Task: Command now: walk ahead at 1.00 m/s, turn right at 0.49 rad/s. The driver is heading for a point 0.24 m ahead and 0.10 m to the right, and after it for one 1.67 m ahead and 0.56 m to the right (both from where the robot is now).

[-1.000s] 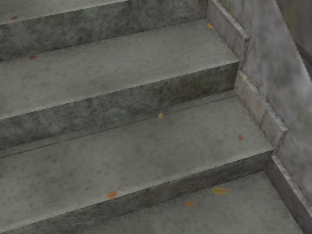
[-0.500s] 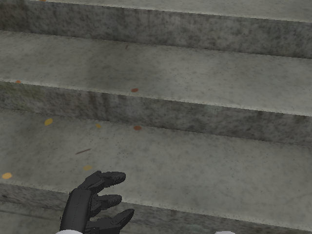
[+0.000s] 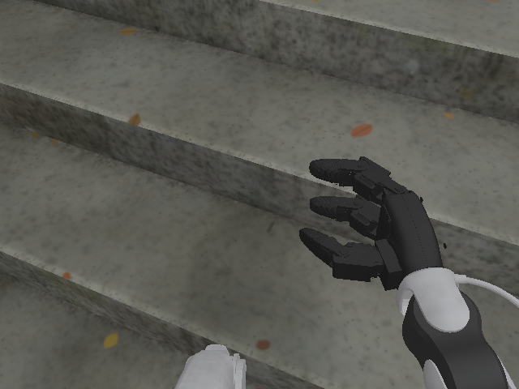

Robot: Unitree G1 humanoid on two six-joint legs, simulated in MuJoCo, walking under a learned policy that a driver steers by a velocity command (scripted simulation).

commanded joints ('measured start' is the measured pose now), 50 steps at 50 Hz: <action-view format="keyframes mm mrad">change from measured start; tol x64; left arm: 1 -88 349 71 -169 3 -53 1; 50 -236 229 65 -370 40 46 59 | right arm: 1 358 -139 -81 32 17 -3 -4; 50 238 -159 -102 80 -47 107 -61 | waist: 1 -263 -131 -283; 50 0 -39 24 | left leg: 1 1084 -156 58 -365 -63 -21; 5 1315 435 -919 -1051 911 201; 18 1023 125 247 -1416 806 -47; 22 1004 197 154 -836 1703 -8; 24 575 -87 66 28 7 -137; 50 -152 -75 -232 482 -56 -129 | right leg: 1 -324 -170 131 118 1728 -164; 5 -711 106 155 1691 55 38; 13 -1227 22 -23 1926 -297 -7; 22 -136 130 -182 1064 -90 -56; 25 -123 -157 712 374 762 -317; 26 -204 -184 883 227 121 -310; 50 16 -228 414 225 387 -183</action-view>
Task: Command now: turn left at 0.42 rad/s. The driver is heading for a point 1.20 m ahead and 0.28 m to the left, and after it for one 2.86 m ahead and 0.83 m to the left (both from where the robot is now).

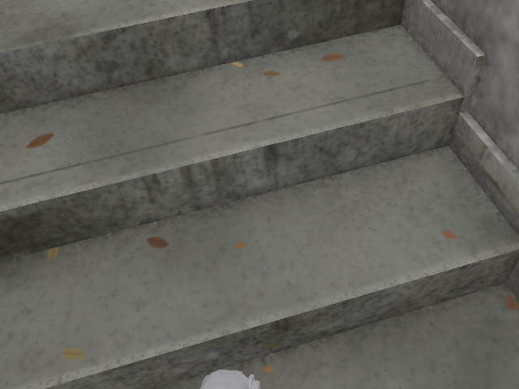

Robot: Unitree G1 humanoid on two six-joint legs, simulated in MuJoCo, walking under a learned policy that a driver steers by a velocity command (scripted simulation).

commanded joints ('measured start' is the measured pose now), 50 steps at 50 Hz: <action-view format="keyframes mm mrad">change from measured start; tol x32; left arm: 1 130 179 52 -1 0 -30 19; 50 27 77 49 -83 4 79 -94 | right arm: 1 -199 -26 0 -161 -8 -14 -3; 10 -270 17 30 -268 54 24 43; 14 192 -232 -84 -119 30 -3 29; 50 48 -209 -78 32 69 -119 4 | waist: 1 55 -104 -18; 13 -97 -223 -325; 15 -253 397 -476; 21 37 21 15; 50 39 84 -212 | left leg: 1 -321 -5 -153 74 -106 30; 7 -278 91 -153 -16 -292 62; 12 520 -23 259 -748 -244 140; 16 944 244 -922 -1525 41 389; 22 476 47 -351 -1435 27 215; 28 773 183 -362 -1505 628 203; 40 1178 311 -226 -1532 864 339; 50 962 235 117 -1200 1187 154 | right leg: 1 345 -404 219 -129 394 -193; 10 229 -367 -120 -313 748 -115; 13 176 -335 -284 106 1537 -42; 14 -157 -238 -266 457 1242 48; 15 -402 0 -212 915 -61 95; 18 -643 -93 -77 1312 2 74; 43 -713 -147 -179 886 -228 145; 50 59 -53 -370 68 80 17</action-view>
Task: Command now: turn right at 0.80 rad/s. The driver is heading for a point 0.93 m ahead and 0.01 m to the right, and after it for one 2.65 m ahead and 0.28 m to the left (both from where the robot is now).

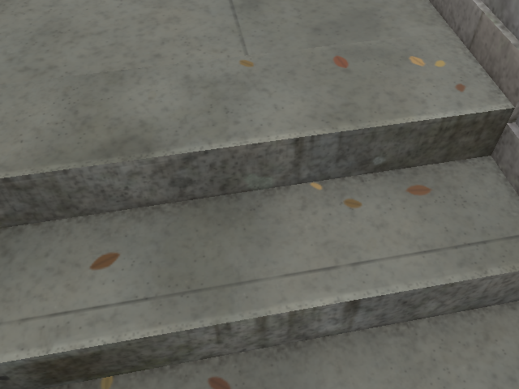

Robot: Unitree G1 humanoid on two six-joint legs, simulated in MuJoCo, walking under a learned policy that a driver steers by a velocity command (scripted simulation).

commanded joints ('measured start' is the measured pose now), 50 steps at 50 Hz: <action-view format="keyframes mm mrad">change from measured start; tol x32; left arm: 1 248 93 35 -5 23 -39 20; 50 -124 14 -43 -113 35 -65 42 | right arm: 1 -87 -126 -26 -55 40 -17 34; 20 -406 111 79 -325 -41 98 8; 50 131 -114 -57 0 -2 -18 19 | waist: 1 160 11 -198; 50 -81 80 -64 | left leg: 1 -149 105 0 429 865 8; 2 -541 -8 1 763 -4 -67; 3 -638 -84 -165 1028 -77 -103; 16 -1138 -33 -134 1641 82 -33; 28 -406 -91 70 682 -256 100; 32 -138 185 -1190 -195 -59 357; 39 -442 -51 -480 -30 45 155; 50 143 69 -783 -329 -189 227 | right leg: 1 478 103 -24 -409 318 -77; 3 675 -352 662 -370 1312 -358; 6 438 -213 579 -438 415 -313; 19 370 -131 424 -517 375 -224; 24 539 -207 298 -681 656 -217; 29 491 -233 45 -259 1735 -167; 32 -251 120 201 834 -13 -1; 50 -633 -24 87 594 153 46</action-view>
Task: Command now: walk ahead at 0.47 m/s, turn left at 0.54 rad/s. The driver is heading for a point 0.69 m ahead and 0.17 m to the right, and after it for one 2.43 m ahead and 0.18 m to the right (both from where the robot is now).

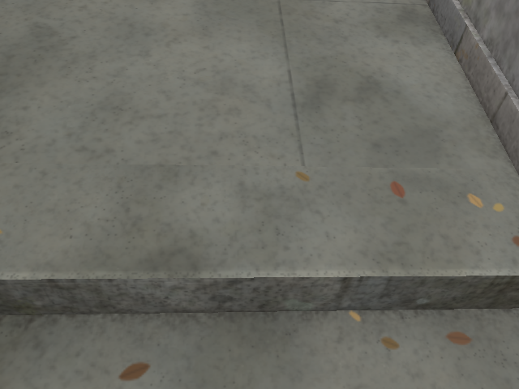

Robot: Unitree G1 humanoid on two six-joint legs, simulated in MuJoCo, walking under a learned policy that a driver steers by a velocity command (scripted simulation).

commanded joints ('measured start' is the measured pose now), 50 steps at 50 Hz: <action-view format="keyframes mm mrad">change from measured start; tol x64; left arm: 1 -156 47 28 -77 3 -46 -13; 50 -67 51 -1 -207 -7 -90 -12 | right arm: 1 112 -137 -45 -11 5 -61 9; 50 -52 -106 -14 133 2 -112 61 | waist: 1 -38 107 -32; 50 175 -114 158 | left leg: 1 341 312 -457 -317 -339 129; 13 273 418 0 -614 45 28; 19 186 470 241 122 2070 7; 21 -332 88 160 972 347 -108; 31 -1093 251 159 1800 -225 -69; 39 -57 93 399 587 -293 -23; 42 336 405 -652 -117 -99 331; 50 -325 155 -106 -355 -85 90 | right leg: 1 -344 -22 -28 171 -21 -26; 10 -953 55 36 952 -515 -162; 19 686 205 -310 -148 -251 -243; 21 887 -75 706 -782 -414 -442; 33 130 -1 245 -1237 -216 -281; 39 786 -154 98 -717 1883 -203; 42 123 229 -9 581 78 -54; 50 47 -64 -17 4 -150 -93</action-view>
